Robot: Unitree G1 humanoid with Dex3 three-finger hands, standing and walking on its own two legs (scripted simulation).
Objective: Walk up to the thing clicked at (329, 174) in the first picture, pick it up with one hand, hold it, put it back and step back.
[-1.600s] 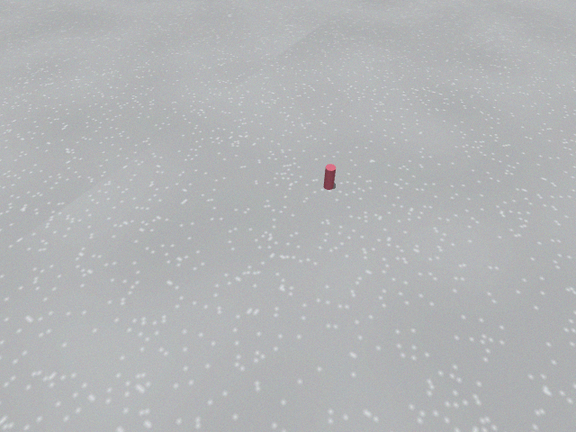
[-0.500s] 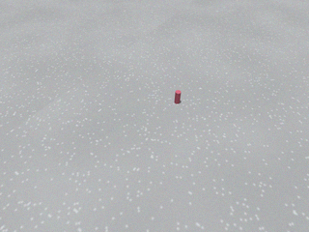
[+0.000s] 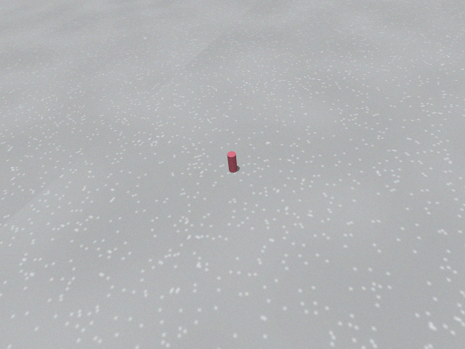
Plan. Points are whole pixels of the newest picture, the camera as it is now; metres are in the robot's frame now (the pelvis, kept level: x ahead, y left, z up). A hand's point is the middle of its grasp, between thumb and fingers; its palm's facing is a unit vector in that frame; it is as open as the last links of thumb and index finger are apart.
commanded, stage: walk up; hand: left
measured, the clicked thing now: (232, 162) +1.21 +0.17 -0.69
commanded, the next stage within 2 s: none
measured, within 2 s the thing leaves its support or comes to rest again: neither
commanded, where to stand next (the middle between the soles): +0.84 -0.01 m, yaw -7 degrees
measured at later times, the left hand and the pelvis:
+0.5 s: hand (125, 270) +0.31 +0.30 -0.14, palm faces -0.12 -0.93 -0.36, open 7.4 cm; pelvis +0.24 +0.03 +0.01, yaw -5 degrees
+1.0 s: hand (173, 182) +0.55 +0.23 -0.11, palm faces -0.12 -0.91 -0.40, open 7.4 cm; pelvis +0.45 -0.02 +0.01, yaw -7 degrees
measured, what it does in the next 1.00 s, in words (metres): walks ahead: left foot, then right foot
